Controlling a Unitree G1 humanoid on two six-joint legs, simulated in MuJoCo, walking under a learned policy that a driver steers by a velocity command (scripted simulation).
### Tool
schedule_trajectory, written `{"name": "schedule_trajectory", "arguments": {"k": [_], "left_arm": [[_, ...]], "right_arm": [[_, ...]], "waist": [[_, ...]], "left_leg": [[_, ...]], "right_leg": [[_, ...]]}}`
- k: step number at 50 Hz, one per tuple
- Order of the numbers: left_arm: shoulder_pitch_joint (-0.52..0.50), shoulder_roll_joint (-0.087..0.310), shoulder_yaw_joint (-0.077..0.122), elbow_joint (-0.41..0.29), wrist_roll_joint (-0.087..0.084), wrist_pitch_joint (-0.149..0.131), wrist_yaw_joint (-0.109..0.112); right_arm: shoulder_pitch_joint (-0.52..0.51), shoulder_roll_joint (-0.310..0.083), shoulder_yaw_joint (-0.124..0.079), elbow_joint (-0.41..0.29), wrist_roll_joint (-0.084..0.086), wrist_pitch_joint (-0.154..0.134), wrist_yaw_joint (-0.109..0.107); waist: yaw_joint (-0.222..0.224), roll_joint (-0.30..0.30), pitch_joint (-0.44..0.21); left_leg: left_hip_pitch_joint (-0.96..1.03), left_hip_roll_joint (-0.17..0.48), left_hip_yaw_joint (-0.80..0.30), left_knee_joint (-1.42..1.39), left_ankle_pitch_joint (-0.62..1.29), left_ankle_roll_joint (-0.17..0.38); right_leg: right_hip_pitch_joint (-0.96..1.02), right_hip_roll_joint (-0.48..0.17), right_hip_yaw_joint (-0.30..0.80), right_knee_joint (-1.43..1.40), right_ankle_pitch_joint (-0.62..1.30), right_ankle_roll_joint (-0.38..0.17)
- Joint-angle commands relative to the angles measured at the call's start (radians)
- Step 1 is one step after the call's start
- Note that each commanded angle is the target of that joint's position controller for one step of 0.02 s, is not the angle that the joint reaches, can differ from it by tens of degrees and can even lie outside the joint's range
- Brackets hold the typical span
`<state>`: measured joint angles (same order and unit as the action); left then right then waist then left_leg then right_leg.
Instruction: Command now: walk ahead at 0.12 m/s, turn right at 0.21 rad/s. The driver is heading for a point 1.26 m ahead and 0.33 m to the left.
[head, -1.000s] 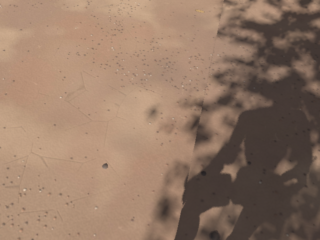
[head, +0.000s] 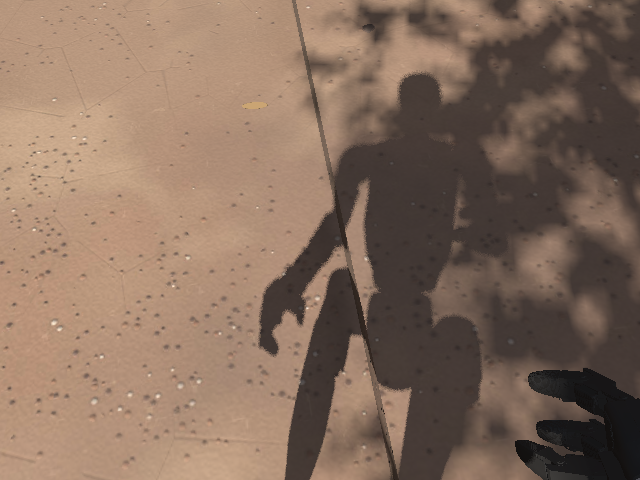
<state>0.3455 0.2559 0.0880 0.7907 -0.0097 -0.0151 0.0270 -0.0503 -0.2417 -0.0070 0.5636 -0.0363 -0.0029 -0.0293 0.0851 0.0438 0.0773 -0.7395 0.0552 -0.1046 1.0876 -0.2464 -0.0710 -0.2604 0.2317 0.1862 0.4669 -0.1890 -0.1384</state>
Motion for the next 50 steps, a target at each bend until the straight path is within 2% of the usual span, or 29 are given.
{"name": "schedule_trajectory", "arguments": {"k": [1, 2, 4, 7, 9, 10, 11, 12, 13, 14, 15, 16, 17, 18, 19, 20, 21, 23, 25, 26, 28, 30, 32, 35, 39, 43, 45, 48, 50], "left_arm": [[0.083, 0.054, 0.012, -0.036, 0.009, 0.006, 0.015], [0.072, 0.034, 0.002, -0.038, 0.017, 0.008, 0.017], [0.065, 0.041, -0.003, -0.042, 0.036, 0.005, 0.015], [0.001, 0.087, 0.007, -0.073, 0.050, 0.004, 0.026], [-0.057, 0.110, 0.013, -0.098, 0.043, 0.004, 0.033], [-0.134, 0.133, 0.018, -0.123, 0.032, 0.002, 0.035], [-0.191, 0.132, 0.018, -0.172, 0.026, -0.005, 0.031], [-0.181, 0.043, -0.005, -0.238, 0.041, -0.008, 0.020], [-0.051, 0.055, -0.012, -0.203, 0.034, -0.014, 0.000], [-0.109, 0.099, -0.005, -0.200, 0.030, -0.002, -0.004], [-0.152, 0.095, -0.001, -0.206, 0.038, 0.013, 0.000], [-0.156, 0.081, -0.001, -0.212, 0.044, 0.025, 0.012], [-0.160, 0.065, -0.002, -0.222, 0.042, 0.028, 0.016], [-0.180, 0.048, -0.003, -0.233, 0.039, 0.024, 0.018], [-0.266, -0.014, -0.025, -0.275, 0.038, 0.020, 0.025], [-0.282, 0.004, -0.026, -0.303, 0.029, 0.013, 0.031], [-0.273, -0.003, -0.034, -0.306, 0.028, 0.013, 0.038], [-0.304, 0.022, -0.035, -0.309, 0.033, 0.006, 0.044], [-0.348, -0.039, -0.060, -0.333, 0.043, 0.007, 0.044], [-0.361, -0.039, -0.066, -0.340, 0.041, 0.008, 0.044], [-0.391, -0.047, -0.072, -0.362, 0.029, 0.012, 0.043], [-0.381, -0.052, -0.069, -0.365, 0.017, 0.012, 0.045], [-0.374, -0.048, -0.066, -0.370, 0.006, 0.009, 0.051], [-0.365, -0.031, -0.064, -0.377, -0.014, 0.009, 0.049], [-0.388, -0.043, -0.072, -0.408, -0.033, 0.013, 0.037], [-0.328, 0.001, -0.050, -0.385, -0.061, 0.012, 0.039], [-0.245, 0.011, -0.040, -0.339, -0.051, 0.025, 0.041], [-0.239, -0.011, -0.042, -0.329, -0.042, 0.043, 0.049], [-0.247, -0.006, -0.038, -0.332, -0.040, 0.046, 0.048]], "right_arm": [[0.125, -0.044, 0.002, 0.000, 0.016, 0.010, 0.008], [0.127, -0.041, 0.005, 0.013, 0.021, 0.005, 0.013], [0.155, -0.050, 0.003, 0.052, 0.022, -0.001, 0.019], [0.224, -0.123, -0.025, 0.066, 0.020, -0.006, 0.029], [0.340, -0.151, -0.043, 0.094, 0.014, -0.009, 0.037], [0.463, -0.149, -0.053, 0.129, 0.013, -0.014, 0.038], [0.531, -0.199, -0.072, 0.138, 0.015, -0.017, 0.037], [0.387, -0.237, -0.082, 0.053, 0.016, -0.023, 0.033], [0.298, -0.245, -0.087, 0.012, -0.007, -0.031, 0.020], [0.271, -0.189, -0.080, -0.013, 0.002, -0.029, 0.009], [0.238, -0.178, -0.075, -0.027, 0.029, -0.019, 0.011], [0.216, -0.190, -0.076, -0.042, 0.051, -0.014, 0.015], [0.218, -0.190, -0.078, -0.053, 0.056, -0.006, 0.012], [0.243, -0.169, -0.072, -0.056, 0.044, 0.000, 0.012], [0.313, -0.128, -0.068, -0.041, 0.032, 0.012, 0.008], [0.366, -0.137, -0.066, -0.037, 0.026, 0.011, -0.002], [0.366, -0.154, -0.074, -0.036, 0.025, 0.015, -0.017], [0.355, -0.173, -0.081, -0.069, 0.031, 0.018, -0.033], [0.394, -0.184, -0.086, -0.062, 0.035, 0.038, -0.036], [0.401, -0.180, -0.084, -0.063, 0.041, 0.047, -0.039], [0.407, -0.170, -0.076, -0.065, 0.049, 0.063, -0.042], [0.396, -0.168, -0.077, -0.062, 0.056, 0.068, -0.038], [0.384, -0.167, -0.070, -0.052, 0.063, 0.073, -0.047], [0.365, -0.153, -0.049, -0.033, 0.058, 0.091, -0.065], [0.376, -0.106, -0.003, 0.003, 0.048, 0.118, -0.090], [0.362, -0.141, -0.004, -0.006, 0.013, 0.106, -0.093], [0.353, -0.141, -0.007, -0.003, 0.019, 0.084, -0.080], [0.339, -0.110, -0.001, -0.002, 0.037, 0.088, -0.073], [0.357, -0.096, -0.004, 0.009, 0.032, 0.086, -0.072]], "waist": [[-0.009, -0.109, -0.237], [-0.004, -0.111, -0.224], [-0.004, -0.114, -0.184], [-0.049, -0.153, -0.139], [-0.106, -0.130, -0.140], [-0.187, -0.088, -0.156], [-0.222, 0.070, -0.188], [-0.108, 0.366, -0.188], [-0.072, 0.248, -0.225], [-0.078, 0.051, -0.146], [-0.054, -0.137, -0.091], [-0.037, -0.179, -0.075], [-0.043, -0.143, -0.063], [-0.058, -0.083, -0.084], [-0.114, -0.021, -0.122], [-0.117, 0.007, -0.149], [-0.106, 0.026, -0.158], [-0.117, -0.002, -0.232], [-0.140, -0.018, -0.252], [-0.144, -0.045, -0.253], [-0.150, -0.038, -0.233], [-0.142, -0.004, -0.198], [-0.139, 0.011, -0.193], [-0.140, 0.046, -0.189], [-0.143, 0.023, -0.157], [-0.159, 0.006, -0.127], [-0.143, -0.019, -0.132], [-0.133, 0.003, -0.107], [-0.139, 0.015, -0.100]], "left_leg": [[0.149, -0.035, 0.151, -0.224, 0.154, 0.028], [0.184, -0.036, 0.161, -0.300, 0.186, 0.039], [0.215, -0.035, 0.146, -0.369, 0.212, 0.066], [0.257, -0.059, 0.129, -0.385, 0.053, 0.120], [0.355, -0.091, 0.142, -0.460, -0.008, 0.159], [0.492, -0.088, 0.110, -0.590, 0.106, 0.194], [0.669, 0.043, -0.143, -0.661, 0.548, 0.270], [0.777, 0.235, -0.710, -0.825, 0.596, 0.445], [0.761, 0.297, -0.820, -0.865, 0.341, 0.486], [0.649, 0.252, -0.682, -0.840, 0.219, 0.440], [0.531, 0.168, -0.547, -0.842, 0.101, 0.365], [0.465, 0.088, -0.464, -0.842, -0.021, 0.312], [0.405, 0.030, -0.415, -0.852, -0.067, 0.290], [0.406, 0.020, -0.415, -0.830, 0.036, 0.289], [0.483, 0.049, -0.469, -0.794, 0.223, 0.302], [0.573, 0.029, -0.482, -0.760, 0.304, 0.313], [0.628, 0.016, -0.444, -0.746, 0.328, 0.307], [0.771, 0.053, -0.479, -0.708, 0.457, 0.299], [0.879, 0.103, -0.536, -0.678, 0.609, 0.298], [0.904, 0.086, -0.516, -0.658, 0.635, 0.286], [0.884, 0.039, -0.490, -0.652, 0.611, 0.239], [0.834, -0.001, -0.485, -0.663, 0.631, 0.169], [0.816, -0.009, -0.442, -0.668, 0.631, 0.138], [0.784, -0.014, -0.367, -0.664, 0.626, 0.109], [0.716, -0.006, -0.367, -0.679, 0.435, 0.144], [0.779, 0.101, -0.423, -0.676, 0.429, 0.199], [0.828, 0.123, -0.406, -0.662, 0.465, 0.166], [0.787, 0.071, -0.358, -0.704, 0.355, 0.122], [0.758, 0.062, -0.335, -0.718, 0.341, 0.144]], "right_leg": [[0.223, -0.226, 0.057, -0.021, 0.989, 0.132], [0.227, -0.233, 0.035, -0.035, 0.941, 0.134], [0.245, -0.288, 0.012, -0.049, 0.862, 0.121], [0.240, -0.370, -0.006, 0.038, 0.951, 0.078], [0.214, -0.370, -0.037, 0.180, 0.992, 0.069], [0.136, -0.328, -0.082, 0.357, 0.896, 0.082], [-0.077, -0.175, -0.180, 0.703, 0.309, 0.121], [-0.455, 0.045, -0.115, 1.033, -0.444, 0.204], [-0.523, -0.033, 0.039, 1.207, -0.437, 0.176], [-0.537, -0.064, 0.023, 1.269, -0.372, 0.169], [-0.524, -0.102, -0.011, 1.243, -0.288, 0.164], [-0.521, -0.141, -0.026, 1.151, -0.211, 0.162], [-0.501, -0.158, -0.044, 1.107, -0.162, 0.169], [-0.506, -0.154, -0.065, 1.200, -0.156, 0.179], [-0.582, -0.157, -0.075, 1.360, -0.246, 0.189], [-0.627, -0.161, -0.033, 1.300, -0.194, 0.194], [-0.677, -0.152, -0.029, 1.241, -0.163, 0.189], [-0.742, -0.146, -0.012, 1.265, -0.166, 0.192], [-0.882, -0.132, -0.025, 1.503, -0.293, 0.192], [-0.916, -0.132, -0.030, 1.553, -0.288, 0.197], [-0.940, -0.121, -0.045, 1.621, -0.260, 0.207], [-0.928, -0.129, -0.066, 1.670, -0.249, 0.195], [-0.916, -0.140, -0.094, 1.693, -0.226, 0.199], [-0.891, -0.175, -0.129, 1.698, -0.218, 0.212], [-0.842, -0.185, -0.088, 1.598, -0.235, 0.248], [-0.923, -0.083, 0.089, 1.681, -0.271, 0.250], [-0.948, -0.063, 0.127, 1.781, -0.269, 0.237], [-0.900, -0.076, 0.062, 1.706, -0.270, 0.255], [-0.866, -0.092, 0.028, 1.688, -0.261, 0.263]]}}
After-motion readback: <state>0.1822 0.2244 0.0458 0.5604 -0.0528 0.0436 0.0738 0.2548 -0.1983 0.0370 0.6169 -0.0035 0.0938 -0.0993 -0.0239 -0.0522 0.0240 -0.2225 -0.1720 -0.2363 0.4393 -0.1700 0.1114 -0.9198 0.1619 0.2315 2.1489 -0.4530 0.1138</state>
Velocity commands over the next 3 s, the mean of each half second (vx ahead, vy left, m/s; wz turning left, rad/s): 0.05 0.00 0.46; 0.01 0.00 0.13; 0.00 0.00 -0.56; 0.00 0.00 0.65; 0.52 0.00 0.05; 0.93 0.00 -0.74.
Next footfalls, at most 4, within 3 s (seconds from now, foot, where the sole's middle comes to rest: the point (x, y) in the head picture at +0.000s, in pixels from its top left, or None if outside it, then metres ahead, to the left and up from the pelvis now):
0.22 left None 0.22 0.11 -0.77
1.42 right None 0.23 -0.15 -0.64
2.04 left None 0.14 0.14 -0.77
2.60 right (338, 396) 0.58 0.09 -0.77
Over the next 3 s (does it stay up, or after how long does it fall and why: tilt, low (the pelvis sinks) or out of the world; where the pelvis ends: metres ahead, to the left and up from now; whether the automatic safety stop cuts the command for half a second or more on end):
stays up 0.79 0.18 -0.01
